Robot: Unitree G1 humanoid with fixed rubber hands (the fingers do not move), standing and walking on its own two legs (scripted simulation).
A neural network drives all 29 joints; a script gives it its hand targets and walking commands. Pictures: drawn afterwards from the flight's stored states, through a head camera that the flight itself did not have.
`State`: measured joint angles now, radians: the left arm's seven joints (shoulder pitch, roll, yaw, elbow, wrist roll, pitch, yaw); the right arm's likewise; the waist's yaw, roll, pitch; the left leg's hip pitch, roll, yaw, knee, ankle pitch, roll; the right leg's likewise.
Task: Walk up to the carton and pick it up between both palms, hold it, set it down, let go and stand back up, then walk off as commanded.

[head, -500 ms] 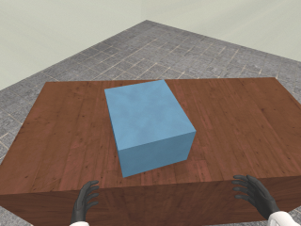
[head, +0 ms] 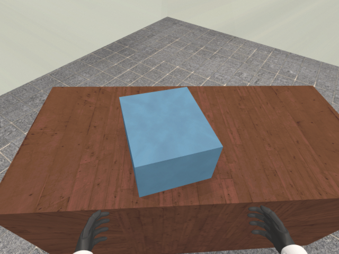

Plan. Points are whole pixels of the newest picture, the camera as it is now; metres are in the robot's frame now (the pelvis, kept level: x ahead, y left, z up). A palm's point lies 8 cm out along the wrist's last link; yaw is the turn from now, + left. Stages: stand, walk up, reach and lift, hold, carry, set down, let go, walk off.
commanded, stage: set down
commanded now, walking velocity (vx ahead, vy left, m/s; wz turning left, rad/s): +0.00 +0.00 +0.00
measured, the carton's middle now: (165, 137) +0.49 +0.03 -0.05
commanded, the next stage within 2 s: let go in 0.66 s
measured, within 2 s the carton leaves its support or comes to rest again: neither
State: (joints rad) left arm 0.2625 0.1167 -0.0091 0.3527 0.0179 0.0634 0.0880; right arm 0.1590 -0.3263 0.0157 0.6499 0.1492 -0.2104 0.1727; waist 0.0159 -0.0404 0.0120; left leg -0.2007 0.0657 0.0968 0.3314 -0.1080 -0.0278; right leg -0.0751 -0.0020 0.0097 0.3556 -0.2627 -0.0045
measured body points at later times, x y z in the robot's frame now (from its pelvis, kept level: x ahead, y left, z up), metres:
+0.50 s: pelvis +0.01 +0.00 +0.00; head +0.02 +0.01 +0.45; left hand +0.18 +0.22 -0.08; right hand +0.19 -0.22 -0.08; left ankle +0.04 +0.14 -0.75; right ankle -0.04 -0.12 -0.75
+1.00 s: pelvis +0.01 +0.00 +0.00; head +0.01 +0.01 +0.45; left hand +0.18 +0.23 -0.09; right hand +0.18 -0.22 -0.08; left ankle +0.04 +0.14 -0.75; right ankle -0.04 -0.12 -0.75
